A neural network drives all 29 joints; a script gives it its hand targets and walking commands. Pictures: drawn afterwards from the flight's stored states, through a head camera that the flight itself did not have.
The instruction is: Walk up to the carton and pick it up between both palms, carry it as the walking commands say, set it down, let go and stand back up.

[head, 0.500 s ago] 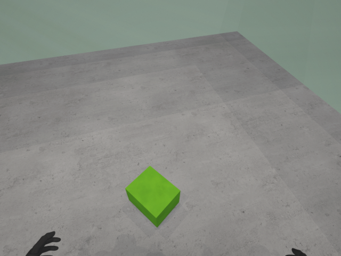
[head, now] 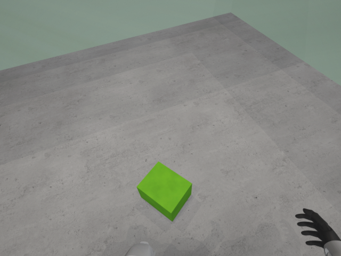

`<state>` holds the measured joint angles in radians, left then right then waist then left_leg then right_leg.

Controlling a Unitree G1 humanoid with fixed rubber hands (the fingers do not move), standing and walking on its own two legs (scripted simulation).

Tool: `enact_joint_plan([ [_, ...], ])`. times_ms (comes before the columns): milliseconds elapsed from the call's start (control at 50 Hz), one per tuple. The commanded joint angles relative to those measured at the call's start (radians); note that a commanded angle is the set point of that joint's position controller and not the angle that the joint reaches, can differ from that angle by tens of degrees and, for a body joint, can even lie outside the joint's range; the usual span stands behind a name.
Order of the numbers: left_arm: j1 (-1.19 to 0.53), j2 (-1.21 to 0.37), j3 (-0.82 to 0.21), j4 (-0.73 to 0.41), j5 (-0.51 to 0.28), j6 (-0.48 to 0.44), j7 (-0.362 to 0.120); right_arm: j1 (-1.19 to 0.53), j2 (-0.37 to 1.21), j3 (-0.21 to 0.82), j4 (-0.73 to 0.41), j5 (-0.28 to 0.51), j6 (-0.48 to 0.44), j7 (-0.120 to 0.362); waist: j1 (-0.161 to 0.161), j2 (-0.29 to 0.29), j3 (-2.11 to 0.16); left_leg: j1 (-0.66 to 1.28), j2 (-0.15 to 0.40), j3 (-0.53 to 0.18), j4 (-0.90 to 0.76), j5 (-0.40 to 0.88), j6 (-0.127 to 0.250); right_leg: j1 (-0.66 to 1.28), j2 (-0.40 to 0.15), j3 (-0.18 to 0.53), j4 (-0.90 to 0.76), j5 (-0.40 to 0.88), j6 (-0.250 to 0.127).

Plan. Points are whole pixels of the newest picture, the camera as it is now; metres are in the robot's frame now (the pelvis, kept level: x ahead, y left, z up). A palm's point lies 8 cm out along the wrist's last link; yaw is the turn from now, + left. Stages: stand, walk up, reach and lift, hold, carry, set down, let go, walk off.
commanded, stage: walk up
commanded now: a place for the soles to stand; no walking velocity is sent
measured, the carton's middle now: (165, 190) +0.53 +0.10 -0.68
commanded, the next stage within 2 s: none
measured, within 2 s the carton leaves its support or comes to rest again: neither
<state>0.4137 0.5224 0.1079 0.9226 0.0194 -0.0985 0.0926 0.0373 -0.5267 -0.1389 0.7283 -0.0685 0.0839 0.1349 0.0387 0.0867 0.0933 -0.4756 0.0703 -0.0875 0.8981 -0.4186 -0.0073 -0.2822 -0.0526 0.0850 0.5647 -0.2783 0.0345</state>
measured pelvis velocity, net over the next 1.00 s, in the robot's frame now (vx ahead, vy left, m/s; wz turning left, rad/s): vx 0.14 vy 0.32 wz -0.46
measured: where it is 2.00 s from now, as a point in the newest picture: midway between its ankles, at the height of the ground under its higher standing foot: outside the picture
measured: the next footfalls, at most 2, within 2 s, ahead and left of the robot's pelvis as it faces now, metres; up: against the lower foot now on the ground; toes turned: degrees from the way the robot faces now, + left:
left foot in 0.08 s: +0.10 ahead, +0.20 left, +0.00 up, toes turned -4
right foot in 0.30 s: +0.12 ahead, -0.01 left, +0.00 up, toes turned -14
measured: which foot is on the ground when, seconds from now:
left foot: up 0.00-0.06, down 0.08-0.30, up 0.32-0.60, down 0.62-1.00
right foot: down 0.00-0.08, up 0.10-0.28, down 0.30-0.62, up 0.64-0.84, down 0.86-1.00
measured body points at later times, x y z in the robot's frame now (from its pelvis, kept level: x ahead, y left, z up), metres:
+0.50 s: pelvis +0.07 +0.17 -0.02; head +0.07 +0.12 +0.42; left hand +0.21 +0.54 -0.04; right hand +0.12 -0.20 -0.12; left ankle +0.15 +0.32 -0.68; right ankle +0.08 +0.00 -0.73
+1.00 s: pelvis +0.14 +0.32 -0.02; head +0.16 +0.29 +0.43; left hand +0.39 +0.59 -0.09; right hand +0.09 -0.03 -0.12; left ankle +0.22 +0.42 -0.73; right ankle +0.13 +0.21 -0.73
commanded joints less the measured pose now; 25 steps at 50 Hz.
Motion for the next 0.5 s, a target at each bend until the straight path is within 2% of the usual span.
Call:
enact_joint_plan([
  [0,-0.015,0.306,0.066,-0.112,0.011,-0.013,0.017,-0.049,-0.113,-0.045,-0.122,0.001,-0.004,0.004,-0.028,-0.265,-0.079,0.039,-0.013,0.026,-0.041,-0.066,0.012,-0.054,-0.183,0.254,-0.113,0.006,-0.239],
  [20,-0.021,0.309,0.065,-0.127,0.015,-0.009,0.020,-0.009,-0.117,-0.052,-0.120,0.005,-0.006,0.002,-0.043,-0.286,-0.084,0.096,-0.021,0.039,-0.086,-0.075,0.019,-0.094,-0.172,0.245,-0.080,0.023,-0.231],
  [40,-0.042,0.302,0.058,-0.145,0.017,-0.003,0.022,0.054,-0.121,-0.060,-0.108,0.006,-0.011,-0.001,-0.083,-0.275,-0.095,0.210,-0.031,0.057,-0.187,-0.021,0.030,-0.168,-0.137,0.201,-0.027,0.023,-0.209],
  [60,-0.052,0.246,0.036,-0.162,0.023,0.002,0.025,0.149,-0.149,-0.075,-0.079,-0.004,-0.019,-0.008,-0.140,-0.173,-0.128,0.410,-0.057,0.067,-0.266,-0.018,0.042,-0.306,-0.063,0.101,0.115,-0.010,-0.170],
  [80,-0.041,0.154,0.008,-0.187,0.020,0.004,0.033,0.247,-0.247,-0.099,-0.063,-0.017,-0.026,-0.023,-0.205,0.177,-0.121,0.501,0.132,-0.206,-0.533,-0.254,0.080,-0.506,0.085,-0.073,0.454,-0.188,-0.104],
  [100,-0.063,0.145,0.006,-0.191,0.010,0.012,0.049,0.180,-0.300,-0.108,-0.109,-0.010,-0.033,-0.030,-0.184,0.259,-0.090,0.361,0.302,-0.465,-0.644,-0.355,0.176,-0.586,0.090,-0.082,0.610,-0.372,-0.074],
  [120,-0.048,0.201,0.010,-0.168,-0.002,0.012,0.052,0.115,-0.248,-0.086,-0.136,-0.005,-0.037,-0.033,-0.141,0.120,-0.052,0.244,0.290,-0.433,-0.635,-0.291,0.232,-0.511,0.043,-0.050,0.661,-0.290,-0.081],
  [140,-0.009,0.232,0.021,-0.139,-0.010,0.009,0.043,0.081,-0.212,-0.067,-0.141,-0.003,-0.036,-0.038,-0.103,0.063,-0.022,0.192,0.262,-0.357,-0.580,-0.224,0.266,-0.467,0.020,-0.074,0.655,-0.264,-0.077],
  [160,0.049,0.245,0.028,-0.114,-0.014,0.007,0.033,0.063,-0.174,-0.050,-0.148,0.000,-0.036,-0.041,-0.073,0.051,-0.017,0.167,0.225,-0.258,-0.537,-0.186,0.260,-0.401,-0.008,-0.101,0.604,-0.224,-0.071],
  [180,0.094,0.243,0.028,-0.093,-0.016,0.002,0.023,0.056,-0.157,-0.044,-0.150,-0.004,-0.036,-0.043,-0.060,0.084,-0.013,0.133,0.192,-0.184,-0.513,-0.139,0.248,-0.310,-0.021,-0.135,0.491,-0.195,-0.062],
  [200,0.110,0.229,0.029,-0.086,-0.015,-0.003,0.014,0.060,-0.157,-0.041,-0.151,-0.012,-0.032,-0.039,-0.062,0.130,-0.010,0.075,0.173,-0.133,-0.502,-0.089,0.247,-0.205,-0.003,-0.167,0.403,-0.202,-0.055],
  [220,0.128,0.204,0.031,-0.085,-0.016,-0.006,0.013,0.048,-0.150,-0.035,-0.159,-0.018,-0.029,-0.037,-0.045,0.137,-0.018,0.020,0.162,-0.094,-0.469,-0.055,0.247,-0.092,0.006,-0.173,0.297,-0.165,-0.061],
  [240,0.189,0.181,0.036,-0.070,-0.016,-0.010,0.017,0.017,-0.136,-0.030,-0.169,-0.023,-0.021,-0.036,-0.004,0.114,-0.039,-0.040,0.134,-0.042,-0.375,-0.028,0.232,0.056,0.019,-0.177,0.152,-0.095,-0.070],
  [260,0.270,0.183,0.051,-0.053,-0.007,-0.017,0.026,0.020,-0.106,-0.019,-0.175,-0.027,-0.013,-0.037,0.044,0.029,-0.075,-0.143,0.099,0.019,-0.201,-0.007,0.197,0.247,0.005,-0.129,0.016,-0.045,-0.074],
  [280,0.310,0.257,0.076,-0.075,0.013,-0.023,0.045,0.056,-0.037,0.005,-0.197,-0.016,-0.016,-0.040,0.088,-0.210,-0.094,-0.277,0.023,0.101,0.099,0.058,0.108,0.358,-0.136,0.160,-0.156,-0.239,-0.109],
  [300,0.258,0.348,0.089,-0.148,0.019,-0.033,0.060,0.082,-0.031,0.017,-0.226,-0.016,-0.010,-0.043,0.039,-0.233,-0.116,-0.423,-0.032,0.043,0.280,-0.142,0.026,0.313,-0.421,0.662,-0.268,-0.305,-0.243],
  [320,0.191,0.360,0.090,-0.179,-0.008,-0.030,0.065,0.060,-0.141,-0.013,-0.214,-0.014,0.000,-0.053,0.026,-0.033,-0.103,-0.355,0.016,-0.061,0.329,-0.145,0.010,0.195,-0.441,0.663,-0.259,-0.249,-0.320],
  [340,0.141,0.344,0.085,-0.190,-0.008,-0.027,0.063,0.082,-0.160,-0.028,-0.201,-0.005,-0.002,-0.053,0.003,-0.025,-0.079,-0.307,0.046,-0.064,0.357,-0.119,0.004,0.128,-0.390,0.564,-0.208,-0.227,-0.335],
  [360,0.097,0.319,0.080,-0.198,-0.009,-0.025,0.060,0.114,-0.155,-0.031,-0.193,-0.003,-0.005,-0.050,-0.017,-0.042,-0.049,-0.273,0.073,-0.060,0.358,-0.079,0.000,0.054,-0.334,0.455,-0.163,-0.198,-0.311],
  [380,0.077,0.304,0.073,-0.205,-0.007,-0.025,0.057,0.145,-0.154,-0.032,-0.182,-0.002,-0.007,-0.049,-0.024,-0.100,-0.042,-0.243,0.068,-0.042,0.352,-0.027,-0.001,0.007,-0.281,0.372,-0.141,-0.175,-0.284],
  [420,0.048,0.292,0.061,-0.214,0.003,-0.026,0.045,0.190,-0.157,-0.035,-0.164,0.005,-0.009,-0.041,-0.036,-0.188,-0.023,-0.163,0.057,-0.011,0.296,0.039,-0.004,-0.098,-0.208,0.248,-0.094,-0.035,-0.260],
  [440,0.044,0.297,0.061,-0.221,0.008,-0.024,0.042,0.194,-0.154,-0.034,-0.166,0.008,-0.008,-0.037,-0.038,-0.210,-0.022,-0.125,0.048,0.008,0.257,0.028,-0.003,-0.141,-0.191,0.216,-0.071,-0.011,-0.258],
  [480,0.046,0.322,0.065,-0.231,0.013,-0.015,0.041,0.167,-0.151,-0.036,-0.181,0.012,-0.001,-0.030,-0.028,-0.250,-0.028,-0.084,0.029,0.041,0.188,-0.027,0.003,-0.193,-0.177,0.202,-0.040,-0.070,-0.259],
])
